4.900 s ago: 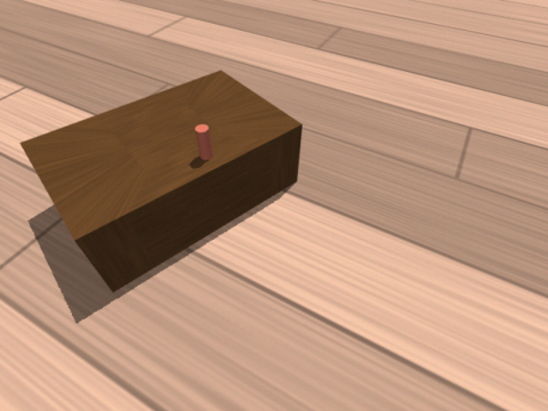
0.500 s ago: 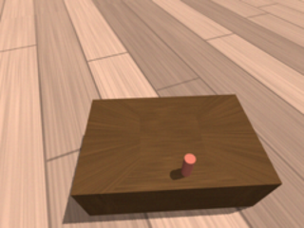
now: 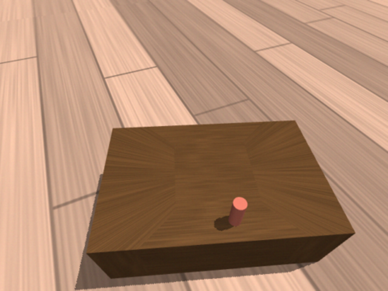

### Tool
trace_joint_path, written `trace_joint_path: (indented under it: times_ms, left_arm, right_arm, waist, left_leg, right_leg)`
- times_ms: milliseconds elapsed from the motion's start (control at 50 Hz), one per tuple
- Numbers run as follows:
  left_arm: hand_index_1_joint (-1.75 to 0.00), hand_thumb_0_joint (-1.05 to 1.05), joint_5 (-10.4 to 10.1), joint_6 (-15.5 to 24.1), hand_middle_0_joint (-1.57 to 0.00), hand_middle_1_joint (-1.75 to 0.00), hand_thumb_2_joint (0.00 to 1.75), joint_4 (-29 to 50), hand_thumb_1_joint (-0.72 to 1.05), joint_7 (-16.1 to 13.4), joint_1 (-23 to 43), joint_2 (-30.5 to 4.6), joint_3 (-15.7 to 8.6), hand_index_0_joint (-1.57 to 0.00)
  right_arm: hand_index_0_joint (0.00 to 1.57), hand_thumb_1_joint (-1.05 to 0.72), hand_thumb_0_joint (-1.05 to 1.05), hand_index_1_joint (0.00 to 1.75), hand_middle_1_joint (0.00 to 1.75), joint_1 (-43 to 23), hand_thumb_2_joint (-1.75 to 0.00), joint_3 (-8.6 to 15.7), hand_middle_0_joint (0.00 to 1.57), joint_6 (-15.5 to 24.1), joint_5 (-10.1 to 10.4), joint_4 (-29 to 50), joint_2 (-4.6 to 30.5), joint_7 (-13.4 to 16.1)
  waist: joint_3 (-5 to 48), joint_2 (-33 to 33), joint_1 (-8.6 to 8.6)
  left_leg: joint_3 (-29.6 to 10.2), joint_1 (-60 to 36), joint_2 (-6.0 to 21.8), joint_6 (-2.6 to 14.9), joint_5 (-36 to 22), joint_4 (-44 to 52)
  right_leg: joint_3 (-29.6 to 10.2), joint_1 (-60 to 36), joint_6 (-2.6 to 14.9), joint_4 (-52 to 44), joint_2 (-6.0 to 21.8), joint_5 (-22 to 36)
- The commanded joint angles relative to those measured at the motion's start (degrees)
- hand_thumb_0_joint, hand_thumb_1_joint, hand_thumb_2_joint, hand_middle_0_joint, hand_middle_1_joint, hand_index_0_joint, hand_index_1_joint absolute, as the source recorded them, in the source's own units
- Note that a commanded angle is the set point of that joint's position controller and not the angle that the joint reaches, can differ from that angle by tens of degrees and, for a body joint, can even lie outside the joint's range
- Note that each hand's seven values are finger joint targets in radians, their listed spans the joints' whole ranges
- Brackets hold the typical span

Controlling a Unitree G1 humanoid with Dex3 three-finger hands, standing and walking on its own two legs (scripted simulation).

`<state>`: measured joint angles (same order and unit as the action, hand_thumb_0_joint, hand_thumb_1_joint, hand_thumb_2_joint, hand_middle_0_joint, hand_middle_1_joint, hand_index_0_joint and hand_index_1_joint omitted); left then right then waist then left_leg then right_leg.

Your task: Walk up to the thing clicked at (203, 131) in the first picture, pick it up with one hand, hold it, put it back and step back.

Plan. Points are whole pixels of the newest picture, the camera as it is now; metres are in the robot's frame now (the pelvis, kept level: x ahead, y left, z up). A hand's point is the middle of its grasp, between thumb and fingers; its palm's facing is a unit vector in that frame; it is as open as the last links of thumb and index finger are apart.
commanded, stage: walk up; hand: right
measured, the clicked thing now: (237, 212) +0.46 -0.18 -0.35
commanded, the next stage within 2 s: stand in 0.20 s
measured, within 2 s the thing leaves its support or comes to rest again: neither
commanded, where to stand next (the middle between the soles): +0.06 +0.02 m, yaw +1 degrees
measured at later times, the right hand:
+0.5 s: hand out of the picture +0.08 -0.26 -0.15, palm faces +0.01 +0.94 -0.33, open 7.4 cm
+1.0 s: hand out of the picture +0.06 -0.27 -0.15, palm faces -0.01 +0.94 -0.34, open 7.4 cm
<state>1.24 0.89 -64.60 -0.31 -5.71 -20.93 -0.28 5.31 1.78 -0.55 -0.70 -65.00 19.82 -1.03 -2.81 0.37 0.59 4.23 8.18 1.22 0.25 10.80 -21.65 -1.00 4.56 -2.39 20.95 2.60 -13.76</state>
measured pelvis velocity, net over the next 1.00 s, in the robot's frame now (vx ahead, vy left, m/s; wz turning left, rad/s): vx -0.01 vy -0.01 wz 0.01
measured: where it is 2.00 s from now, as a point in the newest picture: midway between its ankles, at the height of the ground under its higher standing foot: outside the picture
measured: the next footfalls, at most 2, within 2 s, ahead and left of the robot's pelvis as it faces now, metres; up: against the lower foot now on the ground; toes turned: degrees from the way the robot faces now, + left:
none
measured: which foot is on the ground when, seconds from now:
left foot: down 0.00-1.00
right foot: down 0.00-1.00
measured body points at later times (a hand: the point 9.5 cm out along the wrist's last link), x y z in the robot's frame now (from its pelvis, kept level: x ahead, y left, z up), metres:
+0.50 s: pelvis -0.01 -0.01 +0.00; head +0.00 +0.00 +0.45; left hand +0.07 +0.29 -0.13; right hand +0.08 -0.31 -0.12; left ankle +0.01 +0.11 -0.75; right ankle -0.02 -0.15 -0.75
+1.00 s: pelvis -0.01 -0.01 +0.00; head +0.00 -0.01 +0.45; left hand +0.06 +0.29 -0.13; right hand +0.06 -0.32 -0.13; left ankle +0.01 +0.11 -0.75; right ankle -0.02 -0.15 -0.75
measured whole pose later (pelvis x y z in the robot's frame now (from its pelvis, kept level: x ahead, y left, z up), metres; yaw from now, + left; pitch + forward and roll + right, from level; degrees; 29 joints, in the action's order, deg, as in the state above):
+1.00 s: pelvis -0.01 -0.01 +0.00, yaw +1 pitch -3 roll +0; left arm 0.9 0.1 -64.6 0.4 -7.1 -20.6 -0.2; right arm 5.5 0.6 0.2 -0.4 -66.6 19.6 -0.6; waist -3.5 0.4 0.8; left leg 3.2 8.0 2.5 -1.1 7.6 -18.3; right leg 0.0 4.3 -1.2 17.9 1.2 -11.0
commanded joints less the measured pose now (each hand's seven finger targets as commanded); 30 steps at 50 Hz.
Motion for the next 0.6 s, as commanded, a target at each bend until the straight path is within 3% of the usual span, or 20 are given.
trace_joint_path:
  times_ms: [0,160,180,200,280,400,440,520,580]
  left_arm:
    - [-0.3,0.0,-0.3,1.3,-0.2,-0.3,0.9,3.7,0.9,-0.9,2.6,-12.3,-2.0,-0.2]
    - [-0.3,0.0,0.0,1.5,-0.2,-0.3,0.9,3.4,0.9,-0.8,1.8,-12.6,-2.1,-0.2]
    - [-0.3,0.0,-0.8,1.2,-0.2,-0.3,0.9,3.4,0.9,-0.7,2.7,-11.7,-1.8,-0.2]
    - [-0.3,0.0,-0.9,1.1,-0.2,-0.3,0.9,3.6,0.9,-0.6,2.3,-11.3,-1.7,-0.2]
    - [-0.3,0.0,-0.9,0.9,-0.2,-0.3,0.9,3.5,0.9,-0.6,1.8,-11.3,-1.8,-0.2]
    - [-0.3,0.0,-0.7,0.7,-0.2,-0.3,0.9,3.3,0.9,-0.3,2.3,-11.7,-1.8,-0.2]
    - [-0.3,0.0,-0.7,0.7,-0.2,-0.3,0.9,3.2,0.9,-0.3,1.9,-11.9,-1.9,-0.2]
    - [-0.3,0.0,-0.5,0.5,-0.2,-0.3,0.9,3.0,0.9,-0.1,1.6,-11.9,-2.0,-0.2]
    - [-0.3,0.0,-0.5,0.6,-0.2,-0.3,0.9,3.2,0.9,0.0,1.6,-11.4,-2.0,-0.2]
  right_arm:
    - [0.2,-0.9,0.0,0.3,0.3,-3.7,-0.9,2.6,0.2,1.2,-0.2,3.8,12.9,0.7]
    - [0.2,-0.9,0.0,0.3,0.3,-4.0,-0.9,2.6,0.2,1.2,-0.1,4.1,12.8,0.6]
    - [0.2,-0.9,0.0,0.3,0.3,-4.9,-0.9,1.8,0.2,1.6,0.5,4.0,11.4,0.9]
    - [0.2,-0.9,0.0,0.3,0.3,-4.6,-0.9,1.7,0.2,1.9,0.6,3.8,11.9,0.9]
    - [0.2,-0.9,0.0,0.3,0.3,-4.7,-0.9,1.8,0.2,2.2,0.6,3.1,12.6,1.2]
    - [0.2,-0.9,0.0,0.3,0.3,-4.9,-0.9,1.2,0.2,2.0,0.5,2.5,11.9,1.2]
    - [0.2,-0.9,0.0,0.3,0.3,-5.4,-0.9,1.3,0.2,2.0,0.5,2.4,11.9,1.1]
    - [0.2,-0.9,0.0,0.3,0.3,-5.6,-0.9,1.2,0.2,2.0,0.4,2.3,11.7,1.1]
    - [0.2,-0.9,0.0,0.3,0.3,-4.9,-0.9,1.2,0.2,2.1,0.3,2.1,12.1,1.0]
  waist:
    - [3.6,-1.6,-0.15]
    - [4.4,-0.9,-0.23]
    - [3.4,1.6,0.18]
    - [4.9,1.1,-0.07]
    - [7.3,-0.9,-0.01]
    - [4.9,-1.1,0.31]
    - [5.2,-0.9,0.15]
    - [2.8,-0.8,0.04]
    - [2.9,-1.4,0.04]
  left_leg:
    - [-6.0,-3.9,6.1,1.56,-6.9,3.7]
    - [-5.9,-4.7,5.9,1.63,-6.2,3.6]
    - [-7.2,-4.9,7.3,1.18,-13.3,4.7]
    - [-7.0,-6.5,7.5,0.93,-16.6,4.2]
    - [-6.2,-8.5,7.6,0.81,-18.4,3.5]
    - [-6.1,-5.8,7.0,0.15,-10.5,5.6]
    - [-6.3,-6.2,7.2,0.13,-11.1,5.6]
    - [-6.7,-4.5,6.8,-0.08,-4.3,7.0]
    - [-6.7,-4.5,6.9,0.07,-4.2,6.9]
  right_leg:
    - [-2.2,4.4,3.22,-3.1,4.2,9.5]
    - [-2.7,4.0,3.17,-3.5,4.4,9.6]
    - [-2.7,4.3,2.92,-3.9,5.0,12.9]
    - [-2.6,3.2,2.71,-4.0,5.1,14.9]
    - [-2.7,1.4,2.71,-4.1,5.4,16.6]
    - [-3.0,1.7,2.68,-6.4,5.3,10.6]
    - [-2.9,1.7,2.82,-6.3,5.3,10.6]
    - [-2.9,3.5,2.79,-7.3,4.9,5.3]
    - [-3.3,4.0,2.95,-7.7,5.1,5.2]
